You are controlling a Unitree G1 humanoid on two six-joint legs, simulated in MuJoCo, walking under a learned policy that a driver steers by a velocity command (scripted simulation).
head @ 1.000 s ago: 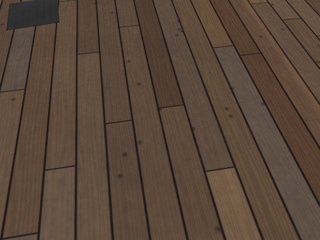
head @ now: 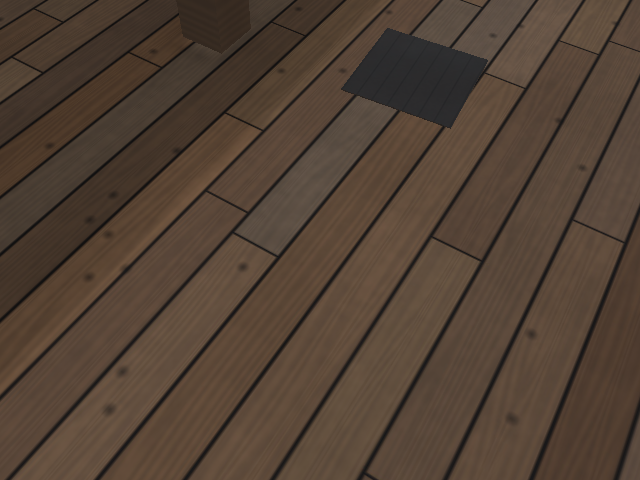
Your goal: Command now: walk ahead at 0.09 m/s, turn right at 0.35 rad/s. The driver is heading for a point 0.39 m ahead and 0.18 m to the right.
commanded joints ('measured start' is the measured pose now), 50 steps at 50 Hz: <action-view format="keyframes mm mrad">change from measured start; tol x32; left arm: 1 114 103 34 -24 -3 18 4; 50 96 68 53 -133 38 -33 -9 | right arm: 1 -22 -198 -69 -52 1 5 -35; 50 91 -194 -109 -11 20 28 13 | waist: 1 16 96 -257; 11 50 127 -205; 14 64 -303 -155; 50 89 124 -101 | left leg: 1 114 328 -155 -158 375 192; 10 211 385 -48 -89 148 90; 15 -388 33 -129 716 -517 -153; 37 291 166 -315 -127 -48 -74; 39 223 365 -802 -340 -803 183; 50 -255 16 -467 -82 -375 -1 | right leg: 1 127 -14 -34 -33 93 15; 11 245 41 -152 -452 194 -91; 14 457 -285 520 -686 850 -422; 34 433 -37 439 -523 713 -247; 38 114 221 121 -306 -161 -120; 41 -116 125 81 -64 -69 -78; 50 691 158 -44 -676 230 -52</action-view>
